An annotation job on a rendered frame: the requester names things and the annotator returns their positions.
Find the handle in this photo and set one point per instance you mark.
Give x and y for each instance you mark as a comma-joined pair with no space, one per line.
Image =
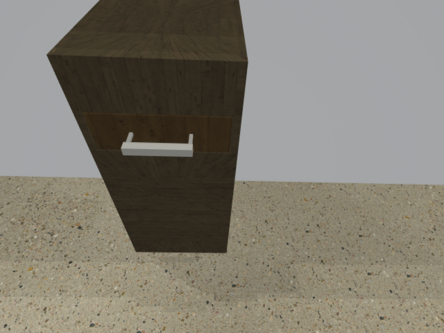
157,149

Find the drawer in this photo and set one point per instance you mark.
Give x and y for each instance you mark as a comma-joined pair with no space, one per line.
210,133

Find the cabinet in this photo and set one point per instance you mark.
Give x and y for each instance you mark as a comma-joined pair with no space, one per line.
179,57

